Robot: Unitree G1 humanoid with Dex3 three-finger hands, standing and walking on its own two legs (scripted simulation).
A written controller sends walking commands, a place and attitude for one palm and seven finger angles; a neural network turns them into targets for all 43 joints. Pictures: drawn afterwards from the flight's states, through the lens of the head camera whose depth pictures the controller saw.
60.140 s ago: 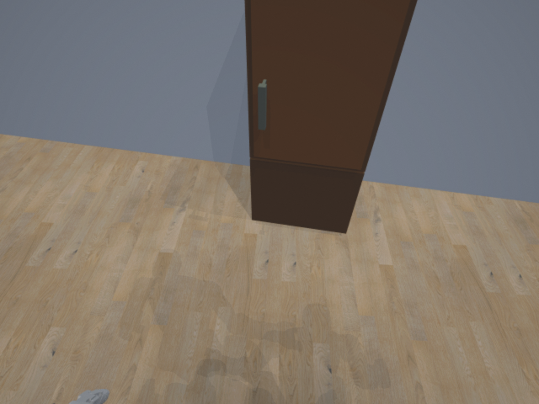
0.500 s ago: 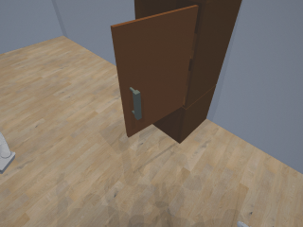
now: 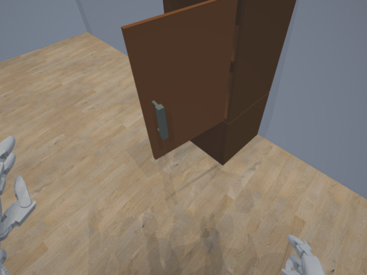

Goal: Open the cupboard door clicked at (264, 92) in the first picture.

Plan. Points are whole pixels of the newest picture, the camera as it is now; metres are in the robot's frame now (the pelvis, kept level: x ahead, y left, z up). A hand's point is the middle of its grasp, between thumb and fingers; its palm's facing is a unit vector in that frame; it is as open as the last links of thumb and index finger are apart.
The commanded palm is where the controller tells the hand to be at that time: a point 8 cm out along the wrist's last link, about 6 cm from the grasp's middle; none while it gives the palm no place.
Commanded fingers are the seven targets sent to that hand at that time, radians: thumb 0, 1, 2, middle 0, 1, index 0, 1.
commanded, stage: stop stepping back and stand still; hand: left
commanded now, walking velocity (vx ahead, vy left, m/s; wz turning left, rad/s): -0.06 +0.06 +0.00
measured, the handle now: (159, 120) +0.66 +0.15 -0.10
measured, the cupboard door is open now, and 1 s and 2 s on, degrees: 82 82 82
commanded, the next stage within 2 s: let the arm hang, fingers relaxed in 0.12 s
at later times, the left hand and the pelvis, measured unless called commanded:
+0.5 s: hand out of the picture +0.09 +0.21 -0.16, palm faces +0.00 -0.98 -0.21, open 7.4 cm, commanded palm none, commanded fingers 0.00 0.90 0.90 -0.20 -0.30 -0.20 -0.30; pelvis -0.01 +0.03 -0.02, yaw +2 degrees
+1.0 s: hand out of the picture -0.01 +0.27 -0.17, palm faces +0.04 -0.96 -0.28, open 7.4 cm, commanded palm none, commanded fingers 0.00 0.90 0.90 -0.20 -0.30 -0.20 -0.30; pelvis -0.01 +0.06 +0.00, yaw +1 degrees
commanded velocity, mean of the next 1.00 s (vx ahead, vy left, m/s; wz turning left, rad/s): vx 0.00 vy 0.00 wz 0.00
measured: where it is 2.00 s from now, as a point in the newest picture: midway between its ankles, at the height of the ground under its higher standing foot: outside the picture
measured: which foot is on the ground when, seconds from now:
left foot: up 0.00-0.10, down 0.12-1.00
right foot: down 0.00-1.00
